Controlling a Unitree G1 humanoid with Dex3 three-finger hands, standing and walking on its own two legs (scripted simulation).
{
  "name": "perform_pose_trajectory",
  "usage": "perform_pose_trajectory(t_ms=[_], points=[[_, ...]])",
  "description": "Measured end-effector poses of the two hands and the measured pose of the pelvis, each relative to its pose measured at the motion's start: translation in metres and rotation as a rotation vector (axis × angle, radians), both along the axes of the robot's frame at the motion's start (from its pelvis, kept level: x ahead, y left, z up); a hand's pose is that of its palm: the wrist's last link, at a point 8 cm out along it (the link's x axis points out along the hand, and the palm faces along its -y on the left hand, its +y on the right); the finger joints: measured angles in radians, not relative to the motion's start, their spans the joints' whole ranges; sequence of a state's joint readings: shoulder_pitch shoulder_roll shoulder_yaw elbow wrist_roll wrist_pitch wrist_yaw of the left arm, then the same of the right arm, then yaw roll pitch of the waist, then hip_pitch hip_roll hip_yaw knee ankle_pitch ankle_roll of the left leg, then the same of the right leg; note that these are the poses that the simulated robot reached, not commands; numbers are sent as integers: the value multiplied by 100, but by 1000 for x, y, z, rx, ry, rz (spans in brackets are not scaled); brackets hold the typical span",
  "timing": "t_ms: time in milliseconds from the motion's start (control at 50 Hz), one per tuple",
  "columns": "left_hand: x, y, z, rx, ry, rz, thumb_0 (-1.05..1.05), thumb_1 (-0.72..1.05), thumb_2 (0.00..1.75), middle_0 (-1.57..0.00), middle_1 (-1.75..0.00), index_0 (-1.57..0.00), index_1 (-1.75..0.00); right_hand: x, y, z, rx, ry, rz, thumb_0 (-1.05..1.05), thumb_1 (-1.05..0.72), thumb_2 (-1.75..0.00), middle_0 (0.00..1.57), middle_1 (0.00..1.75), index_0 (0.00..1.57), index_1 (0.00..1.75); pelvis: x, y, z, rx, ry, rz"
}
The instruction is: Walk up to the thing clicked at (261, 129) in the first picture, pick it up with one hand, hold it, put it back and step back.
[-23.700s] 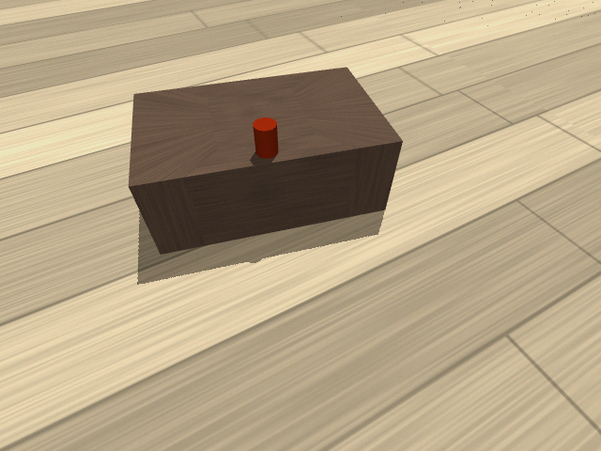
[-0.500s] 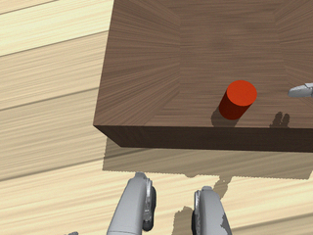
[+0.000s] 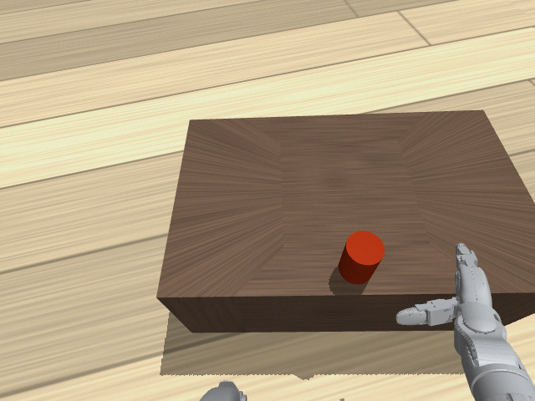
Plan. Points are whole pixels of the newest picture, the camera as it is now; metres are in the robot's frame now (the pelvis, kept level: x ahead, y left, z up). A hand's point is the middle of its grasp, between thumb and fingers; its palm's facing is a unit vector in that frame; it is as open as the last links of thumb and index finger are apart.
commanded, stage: home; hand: right
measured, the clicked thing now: (359, 258) +0.46 -0.18 -0.28
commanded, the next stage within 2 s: none
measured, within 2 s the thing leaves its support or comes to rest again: neither
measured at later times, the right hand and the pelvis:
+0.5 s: hand (409, 390) +0.17 -0.17 -0.06, palm faces +0.17 +0.95 -0.26, open 17.5 cm; pelvis +0.01 +0.02 +0.01, yaw -2 degrees
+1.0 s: hand out of the picture +0.10 -0.23 -0.10, palm faces +0.02 +0.93 -0.37, open 17.5 cm; pelvis +0.00 +0.01 +0.03, yaw -2 degrees
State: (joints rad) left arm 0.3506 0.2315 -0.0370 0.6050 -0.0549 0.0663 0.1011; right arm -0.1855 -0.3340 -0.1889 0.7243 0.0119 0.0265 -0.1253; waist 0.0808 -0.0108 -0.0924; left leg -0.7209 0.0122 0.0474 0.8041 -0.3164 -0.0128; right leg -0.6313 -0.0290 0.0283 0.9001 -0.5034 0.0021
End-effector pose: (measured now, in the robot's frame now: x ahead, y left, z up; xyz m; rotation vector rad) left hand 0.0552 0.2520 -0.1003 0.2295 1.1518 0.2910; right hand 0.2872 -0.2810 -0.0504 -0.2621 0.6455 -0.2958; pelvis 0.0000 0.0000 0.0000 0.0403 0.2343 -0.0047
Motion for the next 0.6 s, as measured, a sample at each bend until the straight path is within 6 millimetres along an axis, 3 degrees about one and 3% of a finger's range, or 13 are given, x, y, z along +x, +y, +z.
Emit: perform_pose_trajectory(t_ms=[120,220,320,460,600], points=[[61,-5,10,-15,-159,-64,1,90,90,-21,-29,-20,-30,-42,12,11,3,14,-5,-1,50,-8,7,6,6,6,10,3,7,-6,-55,-14],[104,-8,20,-37,-281,-101,1,90,90,-21,-29,-20,-30,-79,39,13,45,50,29,0,50,-8,6,6,6,6,16,6,10,-14,-85,-16],[134,-12,33,-45,-379,-143,1,90,90,-21,-29,-20,-30,-119,66,11,113,86,29,0,51,-7,7,6,6,6,18,12,10,-22,-110,-21],[146,-10,45,-19,-446,-191,1,90,90,-21,-29,-20,-30,-145,69,14,109,89,-9,-1,55,-5,6,5,6,5,11,22,8,-28,-131,-36],[124,-3,39,-9,-444,-171,1,89,90,-21,-29,-20,-30,-140,70,22,71,63,12,-1,56,-5,6,5,5,5,3,23,6,-30,-132,-31]])
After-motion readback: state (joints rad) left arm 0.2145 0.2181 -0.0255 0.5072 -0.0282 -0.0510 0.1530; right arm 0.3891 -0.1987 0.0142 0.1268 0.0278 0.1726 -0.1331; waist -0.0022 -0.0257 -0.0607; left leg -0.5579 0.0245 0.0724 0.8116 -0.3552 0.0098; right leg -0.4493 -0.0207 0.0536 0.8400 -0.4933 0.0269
